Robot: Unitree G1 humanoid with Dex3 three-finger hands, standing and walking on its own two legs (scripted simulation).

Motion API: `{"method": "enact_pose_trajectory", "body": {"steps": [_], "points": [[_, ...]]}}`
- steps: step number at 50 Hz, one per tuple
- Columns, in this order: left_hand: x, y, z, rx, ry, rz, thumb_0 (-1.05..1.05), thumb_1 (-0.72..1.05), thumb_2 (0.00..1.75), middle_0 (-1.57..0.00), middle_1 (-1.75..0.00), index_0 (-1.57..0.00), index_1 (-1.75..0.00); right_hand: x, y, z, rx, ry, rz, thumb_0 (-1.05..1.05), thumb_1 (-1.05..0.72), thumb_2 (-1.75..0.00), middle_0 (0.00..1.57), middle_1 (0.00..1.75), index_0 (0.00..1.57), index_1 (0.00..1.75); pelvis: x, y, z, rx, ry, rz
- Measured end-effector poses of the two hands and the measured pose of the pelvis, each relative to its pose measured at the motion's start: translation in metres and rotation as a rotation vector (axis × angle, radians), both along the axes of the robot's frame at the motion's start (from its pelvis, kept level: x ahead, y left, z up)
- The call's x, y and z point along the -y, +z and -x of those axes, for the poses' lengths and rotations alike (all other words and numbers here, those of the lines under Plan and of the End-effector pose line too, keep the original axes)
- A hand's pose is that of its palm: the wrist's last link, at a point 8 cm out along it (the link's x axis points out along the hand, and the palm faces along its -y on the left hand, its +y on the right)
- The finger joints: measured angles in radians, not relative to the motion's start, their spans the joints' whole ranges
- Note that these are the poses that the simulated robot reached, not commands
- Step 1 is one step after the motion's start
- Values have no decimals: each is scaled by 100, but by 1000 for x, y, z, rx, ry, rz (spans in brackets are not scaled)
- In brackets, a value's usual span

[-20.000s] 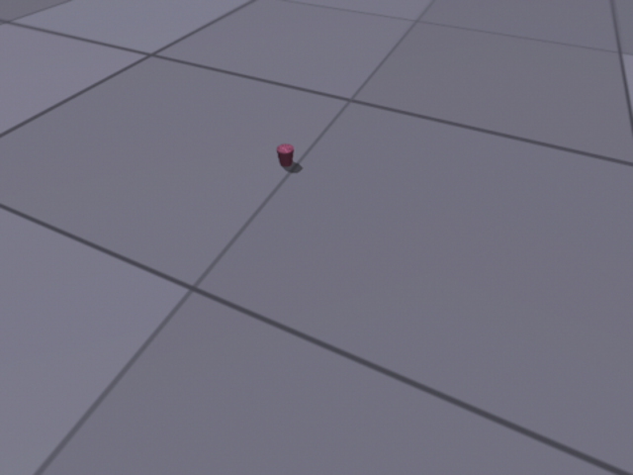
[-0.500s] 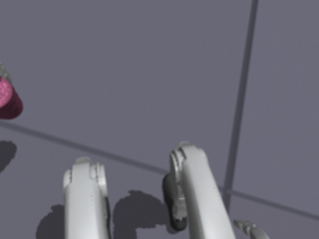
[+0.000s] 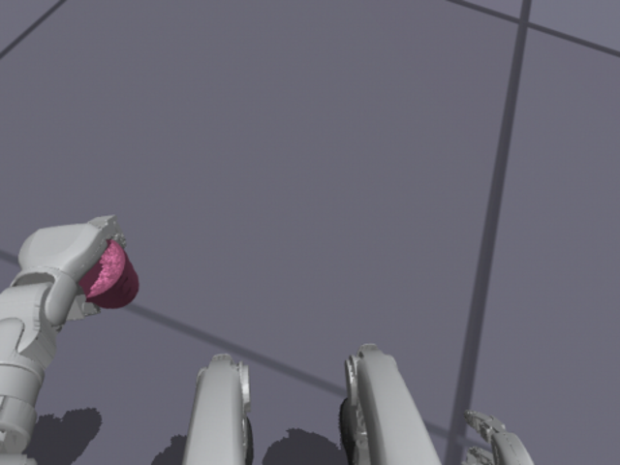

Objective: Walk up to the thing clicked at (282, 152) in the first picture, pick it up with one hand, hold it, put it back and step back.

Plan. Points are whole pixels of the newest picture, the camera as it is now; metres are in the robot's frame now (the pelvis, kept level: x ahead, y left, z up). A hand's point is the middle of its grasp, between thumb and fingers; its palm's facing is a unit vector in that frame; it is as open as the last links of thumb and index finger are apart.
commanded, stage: lift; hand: left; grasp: from above
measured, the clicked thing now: (105, 278) +0.40 +0.28 -0.12
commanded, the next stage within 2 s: hold in 0.70 s
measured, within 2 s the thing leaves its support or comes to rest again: neither
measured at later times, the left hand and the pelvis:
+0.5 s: hand (64, 261) +0.35 +0.24 +0.07, palm faces -0.44 -0.10 -0.89, open 11.1 cm; pelvis +0.03 -0.02 +0.14, yaw +2 degrees
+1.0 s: hand (34, 206) +0.37 +0.24 +0.13, palm faces -0.48 -0.09 -0.87, open 11.1 cm; pelvis +0.07 -0.01 +0.20, yaw +1 degrees
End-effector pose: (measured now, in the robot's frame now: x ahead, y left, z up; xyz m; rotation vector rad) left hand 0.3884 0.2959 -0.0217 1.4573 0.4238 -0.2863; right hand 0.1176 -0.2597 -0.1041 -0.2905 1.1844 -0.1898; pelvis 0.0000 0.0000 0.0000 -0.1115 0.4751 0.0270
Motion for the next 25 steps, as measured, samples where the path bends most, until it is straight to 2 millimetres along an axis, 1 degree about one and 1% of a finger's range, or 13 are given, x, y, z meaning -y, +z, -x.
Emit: {"method": "enact_pose_trajectory", "body": {"steps": [6, 11, 18, 25], "points": [[14, 52, 18, -6, 11, -3, -2, -19, 87, -56, -110, -40, -101, 2, 45, -5, 60, -11, -11, 1, -90, -90, 21, 29, 20, 30, 6, 46, -7, 73, 5, -26], [23, 86, 28, -15, 34, -5, -2, -18, 84, -56, -109, -40, -101, 8, 78, -6, 101, -21, -13, 1, -90, -90, 21, 29, 20, 30, 11, 79, -13, 129, 10, -43], [37, 121, 35, -22, 33, -15, -2, -17, 82, -56, -108, -41, -99, 19, 115, -4, 128, -43, -9, 1, -90, -90, 21, 29, 20, 30, 16, 116, -23, 190, 10, -61], [50, 148, 33, -10, 36, -20, -1, -17, 81, -57, -108, -41, -98, 23, 142, -5, 138, -64, -12, 1, -90, -90, 21, 29, 20, 30, 18, 145, -33, 242, 6, -75]]}}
